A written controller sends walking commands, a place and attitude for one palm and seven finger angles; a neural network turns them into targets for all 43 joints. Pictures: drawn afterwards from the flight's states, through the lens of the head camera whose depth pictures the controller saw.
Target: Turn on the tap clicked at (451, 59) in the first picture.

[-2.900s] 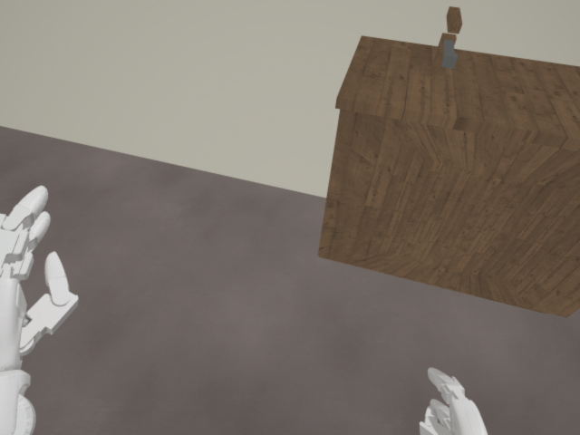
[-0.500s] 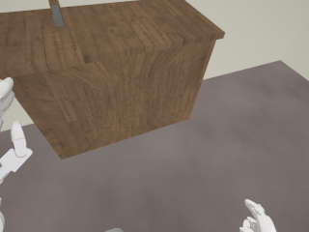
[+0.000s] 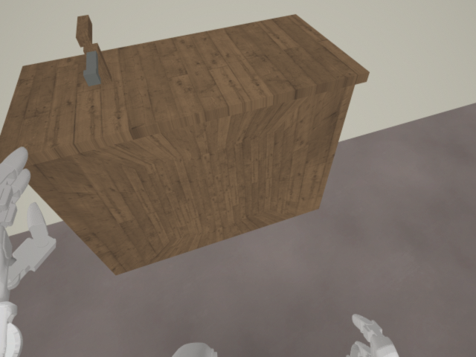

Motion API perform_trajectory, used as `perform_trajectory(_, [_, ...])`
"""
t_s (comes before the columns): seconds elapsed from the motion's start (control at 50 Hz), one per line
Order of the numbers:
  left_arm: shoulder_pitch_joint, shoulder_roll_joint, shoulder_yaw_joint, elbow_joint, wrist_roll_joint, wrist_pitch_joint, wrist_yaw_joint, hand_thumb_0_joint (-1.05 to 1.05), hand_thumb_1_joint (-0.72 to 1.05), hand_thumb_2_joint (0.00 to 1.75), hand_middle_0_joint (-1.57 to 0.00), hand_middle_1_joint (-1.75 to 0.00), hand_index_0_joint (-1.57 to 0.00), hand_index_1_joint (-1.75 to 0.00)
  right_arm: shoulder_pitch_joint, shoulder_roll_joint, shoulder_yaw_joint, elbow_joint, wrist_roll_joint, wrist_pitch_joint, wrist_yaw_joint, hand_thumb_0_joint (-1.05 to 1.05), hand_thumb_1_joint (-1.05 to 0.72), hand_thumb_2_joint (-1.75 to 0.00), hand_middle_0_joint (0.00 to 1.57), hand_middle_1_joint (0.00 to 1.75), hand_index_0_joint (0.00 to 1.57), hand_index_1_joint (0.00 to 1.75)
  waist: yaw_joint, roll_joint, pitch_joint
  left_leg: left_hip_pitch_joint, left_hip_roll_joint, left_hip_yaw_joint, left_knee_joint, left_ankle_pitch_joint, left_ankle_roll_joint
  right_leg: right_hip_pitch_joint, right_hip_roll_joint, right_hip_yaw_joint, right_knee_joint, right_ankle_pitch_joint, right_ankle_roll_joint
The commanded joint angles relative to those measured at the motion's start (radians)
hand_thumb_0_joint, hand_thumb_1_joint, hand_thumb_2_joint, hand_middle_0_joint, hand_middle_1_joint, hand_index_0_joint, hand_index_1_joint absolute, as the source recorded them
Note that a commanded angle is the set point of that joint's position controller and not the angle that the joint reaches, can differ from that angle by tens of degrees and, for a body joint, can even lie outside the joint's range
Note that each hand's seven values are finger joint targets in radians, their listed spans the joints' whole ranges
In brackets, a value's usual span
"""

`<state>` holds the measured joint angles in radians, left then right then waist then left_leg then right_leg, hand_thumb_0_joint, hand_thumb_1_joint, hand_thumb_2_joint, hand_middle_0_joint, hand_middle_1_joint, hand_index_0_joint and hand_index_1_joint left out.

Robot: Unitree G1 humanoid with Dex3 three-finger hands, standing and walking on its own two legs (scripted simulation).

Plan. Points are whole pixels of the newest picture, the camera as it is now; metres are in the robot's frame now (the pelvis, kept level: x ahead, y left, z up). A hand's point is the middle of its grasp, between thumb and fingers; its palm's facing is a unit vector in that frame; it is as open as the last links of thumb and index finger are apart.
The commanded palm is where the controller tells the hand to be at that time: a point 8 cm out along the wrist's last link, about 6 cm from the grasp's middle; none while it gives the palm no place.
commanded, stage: take the last steps up to it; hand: left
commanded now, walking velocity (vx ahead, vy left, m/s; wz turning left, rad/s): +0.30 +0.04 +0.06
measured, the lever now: (92, 77) +0.66 +0.39 +0.13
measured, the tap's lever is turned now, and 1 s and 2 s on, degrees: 0 0 0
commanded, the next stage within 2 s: come to a stop and stand still in 0.90 s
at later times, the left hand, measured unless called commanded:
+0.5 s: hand (75, 154) +0.34 +0.25 +0.19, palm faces +0.39 -0.83 -0.40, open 7.4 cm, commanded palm +0.28 +0.30 +0.18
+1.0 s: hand (116, 120) +0.42 +0.22 +0.19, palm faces +0.40 -0.81 -0.44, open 7.4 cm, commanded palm +0.37 +0.27 +0.18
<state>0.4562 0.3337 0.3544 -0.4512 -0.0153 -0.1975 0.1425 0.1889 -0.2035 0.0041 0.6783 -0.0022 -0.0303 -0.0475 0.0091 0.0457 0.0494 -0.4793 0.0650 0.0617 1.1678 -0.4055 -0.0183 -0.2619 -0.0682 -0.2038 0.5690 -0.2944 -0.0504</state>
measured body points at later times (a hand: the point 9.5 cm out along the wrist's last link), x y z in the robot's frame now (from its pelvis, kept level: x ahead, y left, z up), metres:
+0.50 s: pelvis +0.12 +0.02 +0.01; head +0.15 +0.03 +0.45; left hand +0.32 +0.30 +0.22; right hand +0.29 -0.17 -0.08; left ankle +0.12 +0.13 -0.73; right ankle +0.14 -0.11 -0.68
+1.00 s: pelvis +0.22 -0.01 +0.00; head +0.24 -0.01 +0.45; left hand +0.40 +0.26 +0.21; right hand +0.38 -0.28 -0.07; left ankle +0.26 +0.12 -0.72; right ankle +0.23 -0.10 -0.73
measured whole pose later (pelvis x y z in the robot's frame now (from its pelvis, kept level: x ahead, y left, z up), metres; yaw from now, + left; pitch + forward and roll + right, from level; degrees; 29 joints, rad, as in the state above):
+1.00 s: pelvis +0.22 -0.01 +0.00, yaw +1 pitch +0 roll +1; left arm 0.52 0.39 0.38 -0.59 -0.02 -0.23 0.17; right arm 0.20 -0.27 -0.05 0.59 0.00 -0.04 -0.07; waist -0.02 -0.02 0.05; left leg -0.36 0.07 0.12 0.64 -0.29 -0.01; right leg -0.24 -0.06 -0.18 0.53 -0.28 -0.04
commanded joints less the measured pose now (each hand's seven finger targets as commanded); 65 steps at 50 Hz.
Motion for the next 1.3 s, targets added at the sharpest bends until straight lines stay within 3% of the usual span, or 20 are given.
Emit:
perform_trajectory(0.0, [-0.06, 0.195, 0.111, -0.207, 0.003, -0.08, 0.021, 0.0, 0.9, 0.9, -0.2, -0.3, -0.2, -0.3, -0.1, -0.085, -0.031, -0.177, 0.001, -0.037, -0.017, 0.0, -0.9, -0.9, 0.2, 0.3, 0.2, 0.3, -0.018, -0.147, -0.084, -0.15, 0.059, -0.013, -0.097, 0.079, -0.01, 0.156, -0.266, 0.226, -0.288, 0.255, -0.092])
perform_trajectory(0.14, [-0.032, 0.214, 0.134, -0.312, -0.005, -0.075, 0.055, 0.0, 0.9, 0.9, -0.2, -0.3, -0.2, -0.3, -0.074, -0.083, -0.055, -0.238, -0.003, -0.061, -0.026, 0.0, -0.9, -0.9, 0.2, 0.3, 0.2, 0.3, 0.026, -0.182, -0.127, 0.023, 0.004, 0.12, -0.494, 0.115, 0.018, 0.229, -0.239, 0.203, -0.236, 0.323, -0.103])
perform_trajectory(0.22, [-0.069, 0.202, 0.121, -0.339, -0.011, -0.075, 0.064, 0.0, 0.9, 0.9, -0.2, -0.3, -0.2, -0.3, -0.033, -0.101, -0.069, -0.243, 0.0, -0.06, -0.038, 0.0, -0.9, -0.9, 0.2, 0.3, 0.2, 0.3, -0.017, -0.077, -0.178, 0.305, -0.02, 0.138, -0.706, 0.235, 0.029, 0.148, -0.158, 0.135, -0.007, 0.304, -0.039])
perform_trajectory(0.24, [-0.086, 0.202, 0.123, -0.345, -0.011, -0.085, 0.065, 0.0, 0.9, 0.9, -0.2, -0.3, -0.2, -0.3, -0.023, -0.117, -0.075, -0.245, 0.002, -0.06, -0.044, 0.0, -0.9, -0.9, 0.2, 0.3, 0.2, 0.3, -0.036, 0.05, -0.21, 0.452, 0.053, 0.009, -0.749, 0.259, 0.077, 0.024, -0.106, 0.1, 0.175, 0.25, 0.004])
perform_trajectory(0.26, [-0.093, 0.192, 0.119, -0.352, -0.014, -0.094, 0.064, 0.0, 0.9, 0.9, -0.2, -0.3, -0.2, -0.3, -0.038, -0.136, -0.08, -0.25, 0.003, -0.058, -0.041, 0.0, -0.9, -0.9, 0.2, 0.3, 0.2, 0.3, -0.028, 0.271, -0.22, 0.589, 0.267, -0.306, -0.786, 0.393, 0.176, -0.21, 0.005, 0.062, 0.389, -0.13, 0.052])
perform_trajectory(0.28, [-0.099, 0.203, 0.106, -0.329, -0.007, -0.104, 0.06, 0.0, 0.9, 0.9, -0.2, -0.3, -0.2, -0.3, -0.044, -0.116, -0.067, -0.262, 0.005, -0.068, -0.033, 0.0, -0.9, -0.9, 0.2, 0.3, 0.2, 0.3, -0.018, 0.279, -0.189, 0.596, 0.366, -0.482, -0.836, 0.505, 0.246, -0.325, 0.042, 0.129, 0.558, -0.336, 0.043])
perform_trajectory(0.3, [-0.099, 0.248, 0.141, -0.271, -0.002, -0.1, 0.054, 0.0, 0.9, 0.9, -0.2, -0.3, -0.2, -0.3, -0.063, -0.106, -0.047, -0.239, -0.008, -0.071, -0.03, 0.0, -0.9, -0.9, 0.2, 0.3, 0.2, 0.3, -0.027, 0.226, -0.158, 0.512, 0.384, -0.485, -0.865, 0.423, 0.258, -0.358, 0.011, 0.185, 0.646, -0.307, 0.041])
perform_trajectory(0.42, [0.006, 0.183, 0.118, -0.35, -0.013, -0.087, 0.024, 0.0, 0.9, 0.9, -0.2, -0.3, -0.2, -0.3, -0.049, -0.106, -0.058, -0.218, 0.007, -0.094, -0.004, 0.0, -0.9, -0.9, 0.2, 0.3, 0.2, 0.3, -0.008, 0.177, -0.141, 0.376, 0.245, -0.104, -0.848, 0.441, 0.188, -0.302, -0.024, 0.124, 0.418, -0.075, 0.072])
perform_trajectory(0.6, [-0.063, 0.186, 0.122, -0.202, -0.008, -0.05, 0.023, 0.0, 0.9, 0.9, -0.2, -0.3, -0.2, -0.3, -0.063, -0.095, -0.045, -0.206, 0.015, -0.086, -0.025, 0.0, -0.9, -0.9, 0.2, 0.3, 0.2, 0.3, -0.007, 0.063, -0.155, 0.24, 0.181, 0.046, -0.625, 0.279, 0.1, 0.113, 0.048, 0.007, -0.092, 0.08, 0.072])
perform_trajectory(0.62, [-0.082, 0.197, 0.121, -0.196, 0.001, -0.05, 0.024, 0.0, 0.9, 0.9, -0.2, -0.3, -0.2, -0.3, -0.051, -0.083, -0.045, -0.198, 0.015, -0.08, -0.023, 0.0, -0.9, -0.9, 0.2, 0.3, 0.2, 0.3, -0.007, -0.053, -0.181, 0.167, 0.125, 0.079, -0.436, 0.204, 0.08, 0.193, -0.038, 0.129, -0.152, 0.093, 0.03])
perform_trajectory(0.64, [-0.096, 0.232, 0.134, -0.191, 0.01, -0.047, 0.029, 0.0, 0.9, 0.9, -0.2, -0.3, -0.2, -0.3, -0.055, -0.06, -0.04, -0.208, 0.014, -0.075, -0.021, 0.0, -0.9, -0.9, 0.2, 0.3, 0.2, 0.3, -0.01, -0.306, -0.202, -0.042, 0.002, 0.118, -0.181, -0.018, 0.04, 0.304, -0.246, 0.49, -0.22, 0.186, -0.067])
perform_trajectory(0.66, [-0.119, 0.25, 0.147, -0.202, 0.004, -0.044, 0.033, 0.0, 0.9, 0.9, -0.2, -0.3, -0.2, -0.3, -0.096, -0.074, -0.035, -0.218, 0.008, -0.082, -0.019, 0.0, -0.9, -0.9, 0.2, 0.3, 0.2, 0.3, 0.01, -0.348, -0.175, -0.15, -0.031, 0.018, -0.004, -0.177, 0.024, 0.288, -0.371, 0.661, -0.281, 0.233, -0.138])
perform_trajectory(0.7, [-0.149, 0.239, 0.129, -0.227, -0.004, -0.058, 0.024, 0.0, 0.9, 0.9, -0.2, -0.3, -0.2, -0.3, -0.082, -0.099, -0.052, -0.192, 0.013, -0.089, -0.011, 0.0, -0.9, -0.9, 0.2, 0.3, 0.2, 0.3, -0.002, -0.26, -0.134, -0.15, 0.02, -0.078, 0.078, -0.09, 0.011, 0.198, -0.362, 0.613, -0.306, 0.062, -0.141])
perform_trajectory(0.8, [-0.04, 0.236, 0.156, -0.295, 0.002, -0.091, 0.036, 0.0, 0.9, 0.9, -0.2, -0.3, -0.2, -0.3, -0.102, -0.085, -0.034, -0.192, 0.005, -0.046, -0.012, 0.0, -0.9, -0.9, 0.2, 0.3, 0.2, 0.3, -0.012, -0.146, -0.148, -0.003, 0.041, -0.014, -0.189, 0.035, 0.0, 0.091, -0.257, 0.241, -0.253, 0.281, -0.1])
perform_trajectory(0.9, [0.059, 0.211, 0.166, -0.299, -0.018, -0.081, 0.053, 0.0, 0.9, 0.9, -0.2, -0.3, -0.2, -0.3, -0.073, -0.083, -0.046, -0.23, 0.002, -0.049, -0.021, 0.0, -0.9, -0.9, 0.2, 0.3, 0.2, 0.3, 0.012, -0.154, -0.172, 0.062, -0.003, 0.073, -0.479, 0.078, 0.008, 0.181, -0.232, 0.24, -0.222, 0.29, -0.105])
perform_trajectory(0.98, [-0.011, 0.184, 0.122, -0.28, -0.023, -0.068, 0.055, 0.0, 0.9, 0.9, -0.2, -0.3, -0.2, -0.3, -0.042, -0.106, -0.062, -0.235, 0.009, -0.046, -0.039, 0.0, -0.9, -0.9, 0.2, 0.3, 0.2, 0.3, -0.019, -0.096, -0.148, 0.268, -0.007, 0.077, -0.692, 0.201, 0.015, 0.07, -0.167, 0.203, -0.136, 0.093, -0.038])
perform_trajectory(1.04, [-0.077, 0.191, 0.107, -0.274, -0.019, -0.078, 0.047, 0.0, 0.9, 0.9, -0.2, -0.3, -0.2, -0.3, -0.048, -0.131, -0.056, -0.255, 0.016, -0.046, -0.041, 0.0, -0.9, -0.9, 0.2, 0.3, 0.2, 0.3, -0.001, 0.172, -0.131, 0.371, 0.264, -0.285, -0.812, 0.535, 0.145, -0.12, 0.017, 0.118, 0.13, -0.148, 0.062])
perform_trajectory(1.06, [-0.059, 0.186, 0.097, -0.205, -0.016, -0.078, 0.036, 0.0, 0.9, 0.9, -0.2, -0.3, -0.2, -0.3, -0.051, -0.117, -0.05, -0.24, 0.008, -0.051, -0.035, 0.0, -0.9, -0.9, 0.2, 0.3, 0.2, 0.3, -0.004, 0.187, -0.114, 0.323, 0.297, -0.313, -0.858, 0.533, 0.164, -0.125, 0.027, 0.153, 0.206, -0.249, 0.06])
perform_trajectory(1.16, [-0.123, 0.175, 0.051, -0.318, -0.003, -0.073, 0.027, 0.0, 0.9, 0.9, -0.2, -0.3, -0.2, -0.3, -0.021, -0.112, -0.041, -0.226, 0.001, -0.102, -0.009, 0.0, -0.9, -0.9, 0.2, 0.3, 0.2, 0.3, -0.01, 0.186, -0.155, 0.425, 0.222, -0.12, -0.745, 0.834, 0.102, -0.06, 0.037, 0.14, 0.008, -0.052, 0.064])
perform_trajectory(1.28, [-0.012, 0.201, 0.128, -0.266, -0.02, -0.045, 0.025, 0.0, 0.9, 0.9, -0.2, -0.3, -0.2, -0.3, -0.058, -0.086, -0.02, -0.257, 0.004, -0.098, -0.006, 0.0, -0.9, -0.9, 0.2, 0.3, 0.2, 0.3, -0.008, 0.014, -0.192, 0.211, 0.107, -0.006, -0.675, 0.406, 0.005, 0.187, -0.027, 0.216, -0.109, 0.473, 0.046])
